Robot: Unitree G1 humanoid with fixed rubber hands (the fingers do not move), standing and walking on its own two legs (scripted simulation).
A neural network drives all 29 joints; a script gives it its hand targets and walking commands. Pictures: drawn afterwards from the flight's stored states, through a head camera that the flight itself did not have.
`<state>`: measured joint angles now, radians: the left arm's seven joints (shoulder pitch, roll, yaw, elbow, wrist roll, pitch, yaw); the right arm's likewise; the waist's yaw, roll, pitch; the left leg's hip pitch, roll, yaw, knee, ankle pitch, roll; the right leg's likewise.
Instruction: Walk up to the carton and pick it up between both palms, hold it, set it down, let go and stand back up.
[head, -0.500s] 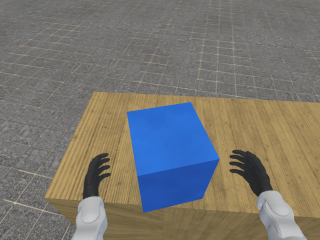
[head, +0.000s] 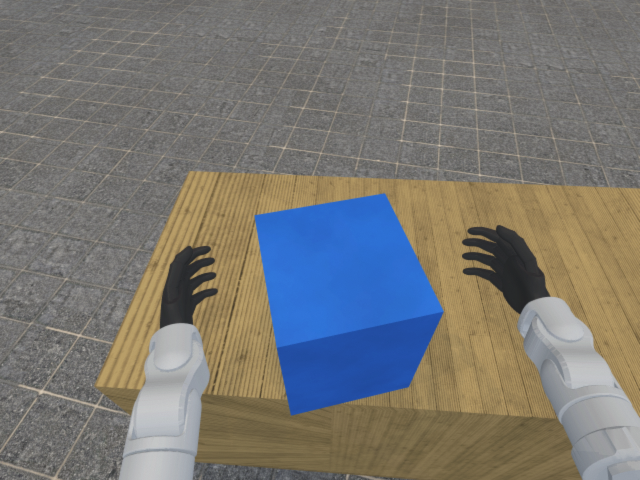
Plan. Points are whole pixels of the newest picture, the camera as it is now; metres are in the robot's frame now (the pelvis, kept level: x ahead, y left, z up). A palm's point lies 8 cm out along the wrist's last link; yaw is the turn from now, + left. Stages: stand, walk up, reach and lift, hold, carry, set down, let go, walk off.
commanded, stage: reach and lift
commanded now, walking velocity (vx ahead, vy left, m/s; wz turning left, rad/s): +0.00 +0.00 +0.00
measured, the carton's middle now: (336, 307) +0.37 +0.02 -0.06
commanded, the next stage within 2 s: none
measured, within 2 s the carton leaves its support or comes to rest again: neither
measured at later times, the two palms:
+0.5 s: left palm (171, 259) +0.32 +0.22 +0.11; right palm (510, 214) +0.41 -0.19 +0.12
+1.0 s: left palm (189, 296) +0.32 +0.22 +0.04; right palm (465, 250) +0.41 -0.15 +0.04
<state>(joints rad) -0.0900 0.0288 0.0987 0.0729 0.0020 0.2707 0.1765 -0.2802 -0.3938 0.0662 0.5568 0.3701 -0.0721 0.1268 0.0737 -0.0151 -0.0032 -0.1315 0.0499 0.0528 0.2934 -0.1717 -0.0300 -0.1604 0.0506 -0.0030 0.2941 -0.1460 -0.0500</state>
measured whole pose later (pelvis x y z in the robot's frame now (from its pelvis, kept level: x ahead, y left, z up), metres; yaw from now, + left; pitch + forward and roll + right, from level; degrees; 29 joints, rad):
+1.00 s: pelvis -0.01 +0.00 +0.00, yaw +2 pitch +9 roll +0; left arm -0.39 0.01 0.15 0.52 0.04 0.04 0.14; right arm -0.65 -0.31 0.01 1.02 0.23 -0.20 0.11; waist 0.12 0.01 -0.05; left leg -0.34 0.05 0.01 0.37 -0.18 -0.03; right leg -0.34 0.05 -0.04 0.33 -0.14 -0.05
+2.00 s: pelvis -0.02 -0.01 -0.04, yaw +2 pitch +22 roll +0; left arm -0.59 -0.06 0.24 1.03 0.06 -0.44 0.20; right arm -0.85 -0.16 0.01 1.38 0.16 -0.49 -0.05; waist 0.11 0.01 -0.20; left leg -0.82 0.06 -0.01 0.73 -0.29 -0.05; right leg -0.82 0.05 -0.06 0.70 -0.27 -0.07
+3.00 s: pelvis -0.03 -0.02 -0.05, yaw +4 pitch +20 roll +0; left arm -0.65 -0.04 0.29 1.12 0.08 -0.47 0.21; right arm -0.87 -0.09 -0.18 1.37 -0.07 -0.41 -0.09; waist 0.06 0.02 -0.20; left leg -0.83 0.04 -0.04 0.79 -0.31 -0.06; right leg -0.83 0.03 -0.10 0.79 -0.32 -0.08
